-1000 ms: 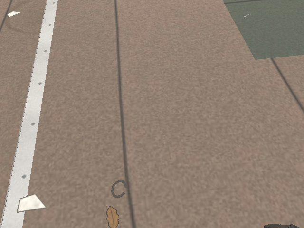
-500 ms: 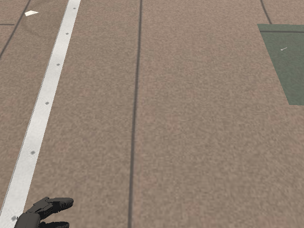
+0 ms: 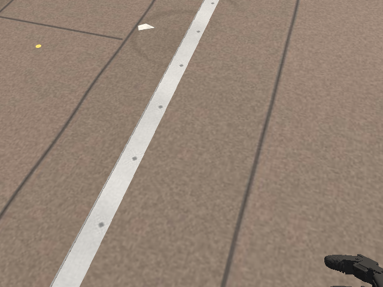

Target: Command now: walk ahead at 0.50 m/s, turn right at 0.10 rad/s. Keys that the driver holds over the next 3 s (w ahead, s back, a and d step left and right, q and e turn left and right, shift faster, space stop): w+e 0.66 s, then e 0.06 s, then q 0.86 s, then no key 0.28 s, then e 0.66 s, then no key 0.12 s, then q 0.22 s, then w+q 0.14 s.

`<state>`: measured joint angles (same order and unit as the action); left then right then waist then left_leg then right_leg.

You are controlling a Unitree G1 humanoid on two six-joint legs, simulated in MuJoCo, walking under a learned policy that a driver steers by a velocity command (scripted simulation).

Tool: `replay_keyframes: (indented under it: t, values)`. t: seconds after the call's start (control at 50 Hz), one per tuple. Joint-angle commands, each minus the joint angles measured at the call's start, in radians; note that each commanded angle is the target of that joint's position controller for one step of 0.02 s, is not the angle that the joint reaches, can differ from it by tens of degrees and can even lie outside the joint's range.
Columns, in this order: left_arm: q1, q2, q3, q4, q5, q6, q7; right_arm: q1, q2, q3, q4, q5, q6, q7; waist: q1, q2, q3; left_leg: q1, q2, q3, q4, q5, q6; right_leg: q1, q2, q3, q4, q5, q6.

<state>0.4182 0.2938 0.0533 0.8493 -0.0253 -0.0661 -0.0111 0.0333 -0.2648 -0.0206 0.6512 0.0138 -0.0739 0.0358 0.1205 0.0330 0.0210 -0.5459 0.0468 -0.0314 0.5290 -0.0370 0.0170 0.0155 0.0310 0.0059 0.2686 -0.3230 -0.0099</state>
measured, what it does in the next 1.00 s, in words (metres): walks ahead, turning right: left foot, then right foot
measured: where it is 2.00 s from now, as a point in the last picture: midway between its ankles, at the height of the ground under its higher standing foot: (267, 261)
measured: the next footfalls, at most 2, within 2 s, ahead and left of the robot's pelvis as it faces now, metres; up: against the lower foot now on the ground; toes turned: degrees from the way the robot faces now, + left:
left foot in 0.04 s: +0.19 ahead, +0.13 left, +0.00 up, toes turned -1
right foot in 0.56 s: +0.43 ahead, -0.17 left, +0.00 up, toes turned -20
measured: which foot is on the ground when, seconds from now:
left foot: up 0.00-0.02, down 0.04-0.56, up 0.58-1.00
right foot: down 0.00-0.06, up 0.08-0.54, down 0.56-1.00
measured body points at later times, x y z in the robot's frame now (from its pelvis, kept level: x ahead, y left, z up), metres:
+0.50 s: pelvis +0.26 +0.00 -0.01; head +0.29 -0.02 +0.44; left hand +0.52 +0.18 -0.09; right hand +0.21 -0.29 -0.14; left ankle +0.15 +0.13 -0.74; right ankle +0.39 -0.17 -0.71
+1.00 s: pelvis +0.50 -0.11 +0.00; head +0.52 -0.12 +0.45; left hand +0.71 +0.10 -0.11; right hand +0.55 -0.40 -0.11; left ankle +0.68 -0.05 -0.72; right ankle +0.40 -0.15 -0.74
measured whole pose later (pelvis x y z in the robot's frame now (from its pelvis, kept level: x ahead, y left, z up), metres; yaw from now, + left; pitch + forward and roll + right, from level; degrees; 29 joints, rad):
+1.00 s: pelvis +0.50 -0.11 +0.00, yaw -23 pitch +1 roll -2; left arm 0.22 0.26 0.04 0.76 0.01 -0.04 0.01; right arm 0.15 -0.27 -0.04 0.77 0.00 -0.07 0.03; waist 0.03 0.06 0.02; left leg -0.54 0.04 -0.02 0.58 0.01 0.00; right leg -0.08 0.12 0.01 0.36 -0.31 -0.08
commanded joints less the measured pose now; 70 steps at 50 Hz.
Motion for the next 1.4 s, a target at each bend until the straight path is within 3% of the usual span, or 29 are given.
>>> replay_keyframes:
  t: [0.02, 0.04, 0.06, 0.08, 0.1, 0.12, 0.18, 0.24, 0.38, 0.48, 0.52, 0.56, 0.58, 0.6, 0.62, 0.64, 0.68, 0.78, 0.9, 0.96, 1.02, 1.04, 1.06, 1.08, 1.1, 1.12, 1.16, 1.22, 1.4]
  values:
    - [-0.030, 0.187, 0.040, -0.043, -0.005, 0.005, 0.011, 0.060, -0.131, -0.052, -0.055, -0.003, -0.026, -0.001, -0.135, -0.108, -0.035, 0.237, -0.042, 0.032, -0.081, -0.027, 0.044, -0.067, -0.237, 0.150, 0.095, 0.583, -0.130]
    - [-0.034, 0.162, 0.029, -0.050, 0.004, 0.004, 0.012, 0.202, -0.181, -0.076, -0.019, -0.012, -0.026, -0.011, -0.203, -0.091, -0.135, 0.468, -0.005, 0.006, -0.066, -0.005, 0.076, -0.153, -0.184, 0.113, 0.272, 0.590, -0.098]
    - [-0.043, 0.086, 0.001, -0.088, 0.036, -0.002, 0.012, 0.387, -0.267, -0.098, 0.002, -0.027, -0.019, -0.026, -0.269, 0.052, -0.306, 0.767, 0.221, -0.226, -0.028, 0.033, 0.140, -0.364, -0.100, 0.059, 0.602, 0.263, -0.053]
    - [0.092, 0.014, -0.019, -0.091, 0.008, -0.018, 0.011, 0.403, -0.291, -0.101, 0.019, -0.027, -0.007, -0.019, -0.206, 0.300, -0.417, 0.964, 0.391, -0.613, -0.143, -0.198, 0.267, -0.668, 0.008, 0.067, 0.874, -0.270, -0.013]
    - [0.025, 0.129, 0.010, -0.077, -0.014, -0.021, 0.012, 0.382, -0.193, -0.079, 0.016, -0.016, -0.005, -0.019, -0.239, 0.157, -0.306, 0.872, 0.350, -0.594, -0.197, -0.336, 0.234, -0.760, -0.044, 0.136, 0.974, -0.244, -0.011]
    - [-0.056, 0.155, 0.023, -0.099, -0.023, -0.021, 0.011, 0.326, -0.157, -0.066, 0.018, -0.010, -0.006, -0.020, -0.227, 0.116, -0.174, 0.751, 0.317, -0.446, -0.222, -0.315, 0.199, -0.797, -0.079, 0.118, 0.977, -0.149, -0.013]
    - [-0.080, 0.103, 0.025, -0.098, -0.004, 0.005, 0.014, 0.188, -0.095, -0.051, 0.025, -0.028, -0.022, -0.013, -0.138, 0.086, -0.047, 0.476, 0.222, -0.207, -0.325, -0.115, 0.171, -0.677, -0.157, 0.102, 0.892, 0.021, 0.007]
    - [-0.091, 0.058, 0.021, -0.107, -0.003, 0.032, 0.015, 0.164, -0.103, -0.062, 0.054, -0.028, -0.043, -0.017, -0.109, 0.056, -0.009, 0.403, 0.219, -0.083, -0.386, 0.022, 0.183, -0.669, -0.167, 0.103, 0.853, 0.090, 0.024]
    - [-0.288, 0.024, 0.005, -0.181, 0.005, 0.025, -0.020, 0.210, -0.165, -0.082, 0.112, -0.021, -0.032, -0.040, -0.166, 0.004, 0.050, 0.453, 0.200, 0.138, -0.413, 0.117, 0.155, -0.673, -0.150, 0.032, 0.495, 0.378, 0.011]
    - [-0.394, 0.044, 0.009, -0.254, 0.005, 0.029, -0.046, 0.269, -0.207, -0.099, 0.152, 0.005, 0.002, -0.045, -0.184, 0.006, 0.074, 0.622, 0.247, 0.196, -0.329, 0.255, 0.122, -0.691, -0.118, -0.032, 0.374, 0.265, -0.046]
    - [-0.348, 0.077, 0.027, -0.262, 0.007, 0.035, -0.050, 0.256, -0.237, -0.107, 0.150, 0.012, 0.017, -0.051, -0.139, 0.043, 0.016, 0.656, 0.244, 0.227, -0.190, 0.584, 0.099, -0.576, -0.053, -0.093, 0.372, 0.158, -0.086]
    - [-0.090, 0.161, 0.079, -0.201, 0.002, 0.042, -0.036, 0.236, -0.233, -0.103, 0.141, 0.015, 0.031, -0.059, 0.007, 0.028, -0.127, 0.546, 0.190, 0.270, 0.173, 0.686, 0.050, -0.207, 0.035, -0.117, 0.300, 0.181, -0.150]
    - [0.048, 0.256, 0.111, -0.173, -0.002, 0.054, -0.013, 0.267, -0.174, -0.079, 0.121, -0.016, 0.023, -0.060, 0.043, -0.124, -0.219, 0.280, 0.134, 0.273, 0.499, 0.275, 0.001, 0.096, -0.116, 0.136, 0.280, 0.209, -0.215]
    - [-0.014, 0.332, 0.111, -0.197, -0.004, 0.040, -0.014, 0.345, -0.050, -0.039, 0.067, -0.038, -0.008, -0.045, -0.087, -0.310, -0.318, -0.122, -0.085, 0.111, 0.798, -0.567, -0.051, 0.351, -0.332, 0.724, 0.132, -0.014, -0.403]
    - [0.006, 0.238, 0.086, -0.216, 0.000, 0.025, -0.022, 0.221, -0.150, -0.055, 0.060, 0.003, -0.042, -0.031, 0.000, -0.169, -0.356, -0.224, -0.055, -0.065, 0.865, -0.550, -0.030, 0.362, -0.358, 0.799, 0.025, -0.090, -0.387]
    - [-0.029, 0.195, 0.072, -0.208, 0.007, 0.011, -0.024, 0.147, -0.176, -0.063, 0.031, 0.032, -0.059, -0.024, -0.006, -0.136, -0.211, -0.285, -0.014, -0.055, 0.826, -0.448, -0.007, 0.257, -0.331, 0.657, 0.012, -0.018, -0.342]
    - [-0.160, 0.146, 0.056, -0.231, 0.015, 0.005, -0.020, 0.143, -0.168, -0.066, 0.048, -0.009, -0.067, -0.040, -0.093, -0.048, -0.079, -0.172, 0.053, -0.048, 0.664, -0.318, -0.010, -0.019, -0.248, 0.441, 0.018, 0.287, -0.284]
    - [-0.212, 0.129, 0.044, -0.230, 0.032, 0.002, 0.008, 0.214, -0.115, -0.058, 0.079, -0.029, -0.008, -0.045, -0.157, -0.070, -0.083, -0.011, 0.045, 0.008, 0.481, -0.188, -0.082, -0.230, -0.177, 0.172, 0.015, 0.871, -0.260]
    - [-0.163, 0.115, 0.027, -0.155, 0.042, 0.013, 0.026, 0.083, -0.088, -0.037, 0.066, -0.008, -0.016, -0.016, -0.077, -0.104, -0.091, 0.094, 0.015, 0.020, 0.110, 0.193, -0.051, -0.178, -0.158, 0.057, 0.009, 0.732, -0.176]
    - [-0.187, 0.121, 0.028, -0.126, 0.045, 0.017, 0.024, 0.066, -0.121, -0.049, 0.050, -0.011, -0.015, -0.003, -0.080, -0.105, -0.059, 0.055, 0.003, 0.006, 0.068, 0.068, -0.013, -0.097, -0.210, 0.073, 0.065, 0.727, -0.179]
    - [-0.228, 0.134, 0.036, -0.122, 0.022, 0.042, 0.043, 0.146, -0.158, -0.069, 0.049, -0.022, -0.016, 0.008, -0.137, -0.099, -0.066, 0.105, -0.040, 0.041, -0.023, -0.010, 0.034, -0.051, -0.206, 0.063, 0.252, 0.816, -0.144]
    - [-0.205, 0.132, 0.036, -0.126, 0.026, 0.047, 0.052, 0.208, -0.206, -0.086, 0.055, -0.026, -0.017, 0.004, -0.154, -0.041, -0.116, 0.232, -0.018, -0.013, -0.061, 0.263, 0.071, -0.087, -0.143, 0.026, 0.397, 0.773, -0.093]
    - [-0.160, 0.114, 0.030, -0.154, 0.053, 0.040, 0.054, 0.249, -0.278, -0.103, 0.043, -0.031, -0.013, -0.004, -0.129, 0.113, -0.208, 0.449, 0.128, -0.226, -0.034, 0.640, 0.179, -0.265, -0.020, -0.028, 0.666, 0.445, -0.022]
    - [-0.123, 0.060, 0.010, -0.162, 0.059, 0.041, 0.046, 0.289, -0.257, -0.094, 0.042, -0.041, 0.000, -0.010, -0.133, 0.258, -0.305, 0.665, 0.308, -0.530, -0.095, 0.741, 0.362, -0.547, 0.123, 0.000, 0.938, -0.310, 0.041]
    - [-0.139, 0.106, 0.016, -0.150, 0.038, 0.047, 0.033, 0.278, -0.194, -0.078, 0.028, -0.028, 0.010, -0.014, -0.152, 0.142, -0.352, 0.651, 0.293, -0.553, -0.128, 0.489, 0.346, -0.578, 0.067, 0.121, 1.025, -0.331, 0.035]
    - [-0.192, 0.110, 0.020, -0.161, 0.019, 0.060, 0.031, 0.211, -0.177, -0.076, 0.005, -0.015, 0.022, -0.021, -0.147, 0.081, -0.260, 0.566, 0.254, -0.482, -0.146, 0.295, 0.308, -0.628, 0.033, 0.121, 1.053, -0.273, 0.040]
    - [-0.249, 0.110, 0.026, -0.170, 0.028, 0.083, 0.042, 0.142, -0.157, -0.069, -0.017, -0.001, 0.050, -0.035, -0.127, -0.004, -0.133, 0.361, 0.192, -0.398, -0.215, 0.014, 0.240, -0.616, -0.021, 0.105, 0.918, -0.182, 0.047]
    - [-0.234, 0.064, 0.019, -0.168, 0.028, 0.086, 0.049, 0.124, -0.181, -0.083, -0.034, -0.020, 0.078, -0.050, -0.109, 0.101, -0.114, 0.247, 0.095, -0.328, -0.250, -0.084, 0.202, -0.488, 0.006, 0.058, 0.671, -0.120, 0.069]
    - [-0.201, 0.076, 0.033, -0.151, 0.020, 0.045, 0.030, 0.104, -0.199, -0.101, -0.065, 0.003, 0.116, -0.070, -0.107, 0.130, -0.141, 0.233, 0.058, -0.421, -0.186, -0.210, 0.148, -0.294, 0.022, 0.055, 0.238, 0.077, 0.043]
Over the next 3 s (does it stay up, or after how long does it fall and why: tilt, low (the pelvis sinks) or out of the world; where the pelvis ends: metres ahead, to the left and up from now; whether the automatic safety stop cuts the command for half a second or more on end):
stays up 0.61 -0.19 -0.01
